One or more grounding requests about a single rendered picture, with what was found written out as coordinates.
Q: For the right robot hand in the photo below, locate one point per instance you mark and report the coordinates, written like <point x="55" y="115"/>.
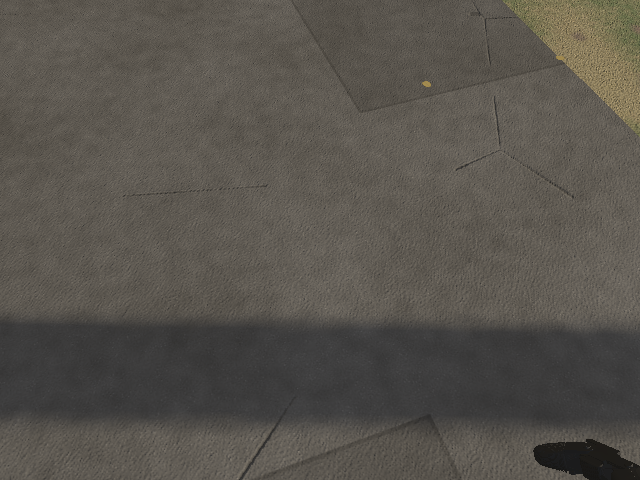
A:
<point x="596" y="461"/>

